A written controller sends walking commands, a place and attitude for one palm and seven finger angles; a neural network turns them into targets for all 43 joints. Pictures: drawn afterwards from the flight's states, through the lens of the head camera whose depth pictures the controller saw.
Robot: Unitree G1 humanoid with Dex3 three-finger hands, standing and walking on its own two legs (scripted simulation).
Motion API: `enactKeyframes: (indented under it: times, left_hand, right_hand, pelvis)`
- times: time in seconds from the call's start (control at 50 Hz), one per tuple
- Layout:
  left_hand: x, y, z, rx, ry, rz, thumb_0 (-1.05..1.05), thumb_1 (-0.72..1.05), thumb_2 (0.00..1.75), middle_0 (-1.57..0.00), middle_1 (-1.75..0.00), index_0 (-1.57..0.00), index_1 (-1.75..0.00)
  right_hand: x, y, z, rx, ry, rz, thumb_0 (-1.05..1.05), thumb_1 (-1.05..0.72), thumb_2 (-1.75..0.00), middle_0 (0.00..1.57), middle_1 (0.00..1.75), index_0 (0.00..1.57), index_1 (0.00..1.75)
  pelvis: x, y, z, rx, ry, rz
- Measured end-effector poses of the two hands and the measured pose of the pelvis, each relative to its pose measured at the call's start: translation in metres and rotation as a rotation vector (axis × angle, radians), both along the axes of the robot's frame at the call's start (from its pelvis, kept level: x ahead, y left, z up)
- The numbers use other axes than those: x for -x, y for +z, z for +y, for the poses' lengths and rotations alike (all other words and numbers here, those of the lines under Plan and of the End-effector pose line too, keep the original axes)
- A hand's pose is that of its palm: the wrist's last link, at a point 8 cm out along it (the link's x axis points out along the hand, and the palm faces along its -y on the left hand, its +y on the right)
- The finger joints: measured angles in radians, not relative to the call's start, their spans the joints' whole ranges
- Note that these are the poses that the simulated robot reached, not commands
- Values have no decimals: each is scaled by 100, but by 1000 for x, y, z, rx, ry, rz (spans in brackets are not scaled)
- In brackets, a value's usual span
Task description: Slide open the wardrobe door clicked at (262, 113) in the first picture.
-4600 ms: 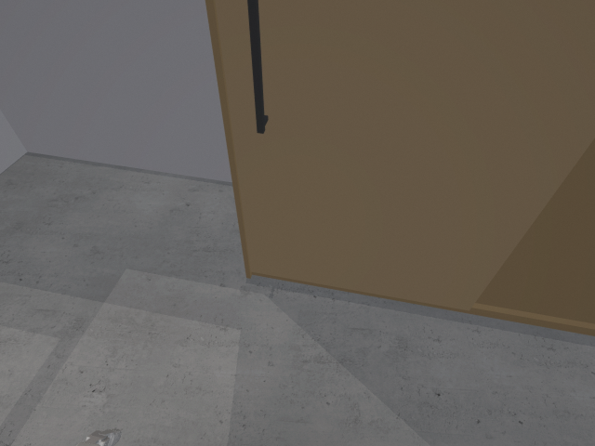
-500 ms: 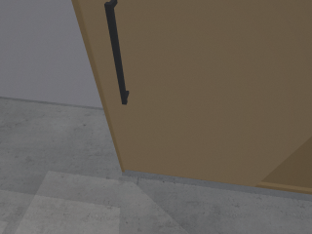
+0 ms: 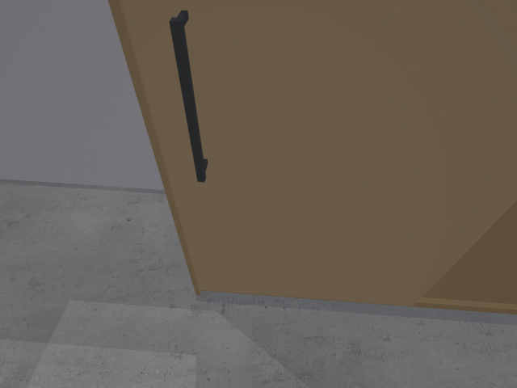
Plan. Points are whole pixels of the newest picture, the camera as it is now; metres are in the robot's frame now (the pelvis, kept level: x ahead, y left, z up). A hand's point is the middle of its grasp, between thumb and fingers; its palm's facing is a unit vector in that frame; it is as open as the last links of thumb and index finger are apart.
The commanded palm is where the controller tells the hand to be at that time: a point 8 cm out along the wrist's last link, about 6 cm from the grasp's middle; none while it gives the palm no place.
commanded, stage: look again from close up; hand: left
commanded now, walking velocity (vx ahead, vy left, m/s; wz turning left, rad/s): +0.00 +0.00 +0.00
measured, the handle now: (193, 110) +0.56 +0.16 +0.14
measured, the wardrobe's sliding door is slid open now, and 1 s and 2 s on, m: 0.00 0.00 0.00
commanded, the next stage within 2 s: none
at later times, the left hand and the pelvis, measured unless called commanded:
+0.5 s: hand out of the picture -0.05 +0.15 -0.18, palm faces +0.05 -0.98 -0.18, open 7.4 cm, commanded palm none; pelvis -0.04 -0.02 -0.01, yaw +1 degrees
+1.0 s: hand out of the picture -0.07 +0.14 -0.18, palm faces +0.08 -0.98 -0.16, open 7.4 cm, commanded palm none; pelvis -0.05 -0.02 -0.01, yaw +2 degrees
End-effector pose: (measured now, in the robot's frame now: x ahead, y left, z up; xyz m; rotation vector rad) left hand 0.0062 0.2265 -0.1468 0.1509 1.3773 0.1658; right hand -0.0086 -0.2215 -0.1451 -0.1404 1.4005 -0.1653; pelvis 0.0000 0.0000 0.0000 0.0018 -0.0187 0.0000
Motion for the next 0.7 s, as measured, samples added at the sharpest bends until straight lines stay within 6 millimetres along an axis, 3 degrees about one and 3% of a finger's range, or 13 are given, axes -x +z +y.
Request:
enactKeyframes:
  times: [0.14,0.3,0.52,0.7]
  left_hand:
    - [9,-1,0,-23,-27,-23,1,91,90,-20,-30,-20,-30]
    - [22,-2,-12,-11,-12,-70,1,91,90,-20,-30,-20,-30]
    - [63,-6,-31,23,17,-24,1,91,90,-20,-30,-20,-30]
    - [85,-8,-40,42,42,15,1,91,90,-20,-30,-20,-30]
  right_hand:
    - [17,-10,3,-28,9,-19,0,-91,-90,20,30,20,30]
    - [17,-12,-4,-34,19,-80,1,-91,-90,20,30,20,30]
    - [32,-6,-23,-9,26,-78,0,-91,-90,19,30,20,30]
    - [52,-4,-23,-11,20,-28,0,-91,-90,19,30,20,30]
  pelvis:
    - [13,-8,-2,0,14,-10]
    - [27,-9,-10,-4,14,-34]
    - [43,-8,-21,-5,16,-24]
    - [49,-7,-26,0,20,-23]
